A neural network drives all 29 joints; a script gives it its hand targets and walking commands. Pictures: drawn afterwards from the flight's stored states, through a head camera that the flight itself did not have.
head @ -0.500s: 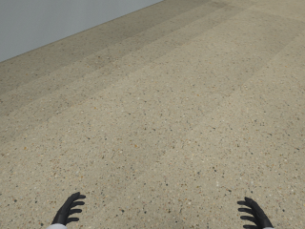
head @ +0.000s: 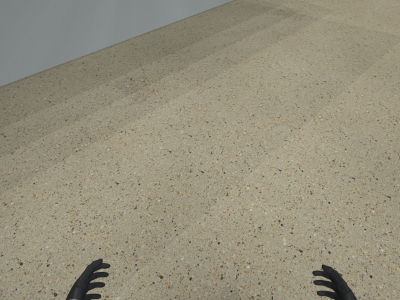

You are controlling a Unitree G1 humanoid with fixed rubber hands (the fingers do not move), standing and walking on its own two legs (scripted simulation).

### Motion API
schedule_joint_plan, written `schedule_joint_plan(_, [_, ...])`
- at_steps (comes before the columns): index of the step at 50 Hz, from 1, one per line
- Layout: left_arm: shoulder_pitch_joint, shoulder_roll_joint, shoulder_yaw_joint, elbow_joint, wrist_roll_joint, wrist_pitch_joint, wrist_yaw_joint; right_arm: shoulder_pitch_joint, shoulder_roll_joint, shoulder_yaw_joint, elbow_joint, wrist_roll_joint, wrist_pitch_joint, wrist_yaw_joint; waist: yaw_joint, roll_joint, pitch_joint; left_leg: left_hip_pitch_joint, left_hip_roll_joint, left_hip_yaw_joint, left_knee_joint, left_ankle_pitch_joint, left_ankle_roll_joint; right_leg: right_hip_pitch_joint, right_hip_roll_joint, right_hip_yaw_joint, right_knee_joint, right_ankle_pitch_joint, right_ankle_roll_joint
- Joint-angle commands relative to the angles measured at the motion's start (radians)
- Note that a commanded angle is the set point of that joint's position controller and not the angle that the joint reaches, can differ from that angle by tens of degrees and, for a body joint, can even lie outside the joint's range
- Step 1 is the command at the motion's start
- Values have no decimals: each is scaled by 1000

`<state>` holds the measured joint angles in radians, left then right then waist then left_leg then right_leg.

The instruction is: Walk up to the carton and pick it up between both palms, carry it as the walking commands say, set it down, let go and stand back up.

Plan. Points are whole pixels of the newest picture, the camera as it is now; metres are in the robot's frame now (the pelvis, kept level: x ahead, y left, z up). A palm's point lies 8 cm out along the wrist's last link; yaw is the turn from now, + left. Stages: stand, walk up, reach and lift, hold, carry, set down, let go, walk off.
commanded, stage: stand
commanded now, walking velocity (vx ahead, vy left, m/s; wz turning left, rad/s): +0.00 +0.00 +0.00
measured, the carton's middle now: out of the picture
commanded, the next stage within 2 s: walk up in 0.54 s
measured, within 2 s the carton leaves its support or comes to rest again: neither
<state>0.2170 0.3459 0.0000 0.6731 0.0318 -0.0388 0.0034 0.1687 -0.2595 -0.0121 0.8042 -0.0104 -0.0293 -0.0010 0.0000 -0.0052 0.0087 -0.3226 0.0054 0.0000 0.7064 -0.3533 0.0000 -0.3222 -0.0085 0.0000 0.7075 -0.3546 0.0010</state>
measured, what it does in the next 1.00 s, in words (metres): stands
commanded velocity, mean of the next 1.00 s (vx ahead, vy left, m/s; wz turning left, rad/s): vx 0.01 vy -0.01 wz -0.13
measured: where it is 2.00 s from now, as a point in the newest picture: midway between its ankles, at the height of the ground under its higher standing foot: outside the picture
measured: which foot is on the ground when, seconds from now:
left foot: down 0.00-0.96, up 0.98-1.00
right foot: down 0.00-1.00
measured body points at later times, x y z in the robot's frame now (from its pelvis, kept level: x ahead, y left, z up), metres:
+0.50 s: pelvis -0.01 +0.00 +0.00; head -0.01 +0.00 +0.45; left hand +0.13 +0.29 -0.09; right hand +0.13 -0.26 -0.11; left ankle +0.02 +0.12 -0.72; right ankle +0.02 -0.12 -0.72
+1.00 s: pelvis -0.02 -0.03 -0.01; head -0.02 -0.06 +0.44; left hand +0.12 +0.23 -0.11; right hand +0.05 -0.30 -0.15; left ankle +0.01 +0.12 -0.71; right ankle +0.00 -0.13 -0.72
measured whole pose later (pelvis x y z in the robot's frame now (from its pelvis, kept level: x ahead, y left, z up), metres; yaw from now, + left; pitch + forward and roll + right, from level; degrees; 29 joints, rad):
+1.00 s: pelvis -0.02 -0.03 -0.01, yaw -9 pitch -2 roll +3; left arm 0.25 0.32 0.00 0.75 0.02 0.05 -0.03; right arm 0.16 -0.26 -0.02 0.84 -0.01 0.07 -0.01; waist 0.01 0.01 0.05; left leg -0.36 0.08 0.10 0.81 -0.42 -0.04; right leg -0.39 -0.01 0.00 0.77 -0.32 -0.02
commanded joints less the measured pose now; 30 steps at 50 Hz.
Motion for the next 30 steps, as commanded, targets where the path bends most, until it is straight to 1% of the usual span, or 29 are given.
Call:
schedule_joint_plan(1, [-46, 200, 71, 18, -18, -29, 6, -75, -266, -74, -36, -7, -23, 0, -4, 37, -13, 29, 87, -106, -175, 132, 69, 14, -93, 121, -173, 141, -82])
schedule_joint_plan(2, [-46, 194, 68, 24, -21, -29, 5, -78, -264, -70, -35, -4, -25, 0, 2, 26, -17, 25, 89, -101, -179, 125, 65, 23, -92, 113, -170, 146, -77])
schedule_joint_plan(3, [-55, 202, 71, 25, -16, -29, 7, -89, -259, -69, -36, -3, -26, 2, -5, 14, -18, 18, 85, -100, -176, 122, 66, 18, -91, 115, -173, 141, -75])
schedule_joint_plan(4, [-48, 200, 72, 31, -20, -29, 8, -84, -263, -68, -35, -3, -26, 2, 3, 35, -21, 32, 89, -101, -175, 142, 68, 13, -96, 120, -180, 145, -78])
schedule_joint_plan(5, [-40, 199, 70, 31, -15, -28, 7, -84, -268, -71, -28, -3, -30, 2, -3, 37, -25, 42, 88, -100, -173, 134, 64, 15, -92, 119, -184, 152, -78])
schedule_joint_plan(6, [-48, 210, 72, 35, -14, -29, 5, -85, -275, -74, -27, -4, -24, -2, -9, 14, -19, 49, 87, -95, -171, 139, 62, 6, -96, 123, -188, 148, -77])
schedule_joint_plan(7, [-49, 213, 75, 37, -18, -30, 6, -83, -258, -66, -27, -1, -22, -2, -7, 23, -13, 41, 86, -100, -172, 131, 67, 4, -101, 136, -193, 126, -81])
schedule_joint_plan(9, [-42, 203, 67, 44, -16, -30, 7, -80, -266, -69, -18, -4, -25, -2, -10, 29, -10, 45, 84, -98, -174, 138, 65, 3, -94, 121, -189, 144, -78])
schedule_joint_plan(10, [-47, 201, 69, 45, -22, -30, 5, -84, -273, -69, -13, -7, -25, -1, 6, 34, -9, 28, 90, -108, -186, 119, 68, 18, -92, 117, -180, 136, -76])
schedule_joint_plan(11, [-56, 197, 67, 50, -18, -30, 6, -91, -270, -69, -16, -4, -26, 2, 0, 25, -18, 33, 91, -108, -188, 125, 67, 24, -92, 115, -189, 142, -75])
schedule_joint_plan(12, [-56, 198, 66, 46, -16, -29, 4, -91, -274, -73, -16, -4, -24, 1, -2, 3, -3, 23, 84, -102, -180, 123, 63, 15, -94, 124, -198, 146, -75])
schedule_joint_plan(13, [-46, 208, 68, 49, -20, -32, 5, -82, -264, -67, -9, -1, -21, 0, -2, 17, -17, 36, 84, -99, -174, 148, 63, 23, -105, 135, -200, 156, -78])
schedule_joint_plan(14, [-44, 207, 70, 56, -20, -33, 6, -85, -262, -69, -9, -3, -23, 2, -2, 33, -36, 61, 86, -91, -167, 163, 63, 14, -103, 136, -191, 167, -79])
schedule_joint_plan(15, [-48, 210, 67, 61, -18, -32, 8, -80, -274, -71, -3, -5, -24, 0, -8, 20, -34, 55, 87, -100, -171, 173, 65, 27, -102, 123, -189, 195, -74])
schedule_joint_plan(17, [-50, 204, 67, 62, -24, -29, 8, -93, -271, -67, 1, -3, -20, -1, 1, 43, -23, 41, 91, -109, -184, 155, 64, 15, -98, 121, -179, 166, -75])
schedule_joint_plan(18, [-50, 195, 63, 66, -19, -27, 9, -88, -272, -66, 0, -4, -21, -2, -2, 18, 1, 31, 91, -110, -193, 146, 65, 11, -89, 107, -190, 156, -74])
schedule_joint_plan(19, [-60, 193, 61, 69, -21, -27, 8, -97, -272, -65, 4, -1, -22, -3, -1, 20, -7, 31, 92, -106, -195, 133, 64, 22, -99, 123, -205, 154, -71])
schedule_joint_plan(20, [-62, 197, 65, 68, -20, -28, 7, -87, -276, -66, 9, -5, -22, 0, -1, 19, -23, 50, 91, -103, -196, 135, 63, 23, -97, 119, -197, 151, -73])
schedule_joint_plan(21, [-55, 204, 63, 67, -22, -26, 7, -94, -268, -62, 10, -4, -22, -2, -3, 28, -25, 44, 96, -114, -200, 142, 66, 28, -97, 115, -189, 157, -72])
schedule_joint_plan(22, [-58, 196, 64, 73, -20, -27, 8, -102, -272, -62, 8, -1, -22, -2, 4, 37, -17, 34, 94, -108, -195, 151, 62, 28, -93, 113, -180, 167, -73])
schedule_joint_plan(23, [-49, 195, 63, 76, -23, -28, 10, -101, -268, -62, 12, -4, -24, -4, 3, 41, -28, 45, 98, -112, -191, 165, 66, 29, -96, 118, -182, 176, -74])
schedule_joint_plan(24, [-57, 200, 64, 80, -20, -29, 10, -98, -265, -62, 15, 1, -25, -3, -4, 38, -19, 39, 90, -102, -187, 167, 59, 22, -98, 121, -189, 175, -74])
schedule_joint_plan(25, [-53, 201, 63, 80, -18, -32, 7, -94, -266, -61, 23, -3, -23, -4, -3, 33, -19, 43, 94, -108, -189, 161, 64, 24, -102, 126, -190, 173, -78])
schedule_joint_plan(26, [-54, 207, 63, 82, -17, -30, 6, -95, -270, -62, 23, 0, -20, -3, -5, 15, -20, 47, 91, -100, -182, 160, 61, 17, -104, 127, -197, 170, -75])
schedule_joint_plan(27, [-66, 197, 58, 78, -17, -31, 7, -90, -274, -61, 21, 2, -20, -4, -10, 13, -9, 49, 91, -105, -181, 155, 62, 9, -107, 137, -205, 168, -78])
schedule_joint_plan(28, [-60, 204, 60, 85, -21, -29, 9, -100, -276, -64, 32, 3, -20, -4, -3, 25, -4, 58, 90, -100, -178, 159, 61, -4, -109, 135, -211, 169, -76])
schedule_joint_plan(29, [-54, 209, 62, 87, -18, -32, 8, -97, -264, -61, 33, 1, -19, -1, -9, 23, -30, 71, 95, -103, -182, 166, 63, 10, -104, 128, -201, 167, -74])
schedule_joint_plan(30, [-68, 205, 61, 85, -18, -30, 7, -99, -269, -61, 32, -1, -17, -4, -3, 23, -1, 49, 90, -107, -191, 163, 61, 10, -101, 128, -203, 168, -74])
